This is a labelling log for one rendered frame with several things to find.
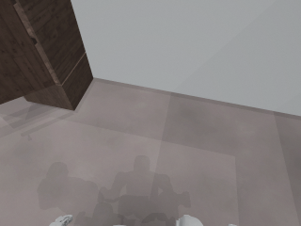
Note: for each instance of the robot left hand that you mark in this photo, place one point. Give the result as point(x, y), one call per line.
point(62, 221)

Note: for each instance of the cupboard door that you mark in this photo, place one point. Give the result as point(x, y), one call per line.
point(22, 70)

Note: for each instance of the right robot thigh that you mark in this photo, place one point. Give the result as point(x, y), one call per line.
point(188, 221)

